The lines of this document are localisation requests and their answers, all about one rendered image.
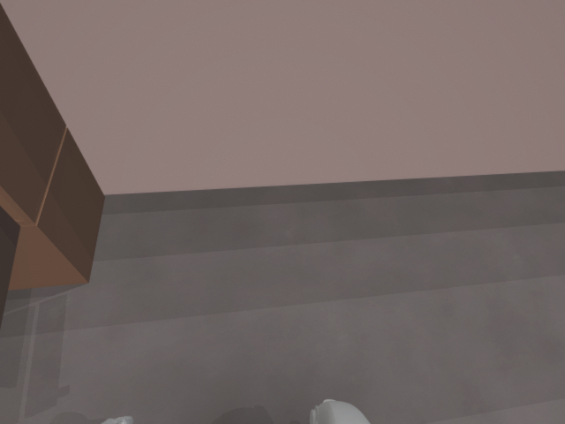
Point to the right robot thigh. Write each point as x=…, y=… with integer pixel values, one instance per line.
x=337, y=412

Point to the cupboard door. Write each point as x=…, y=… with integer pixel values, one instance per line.
x=9, y=235

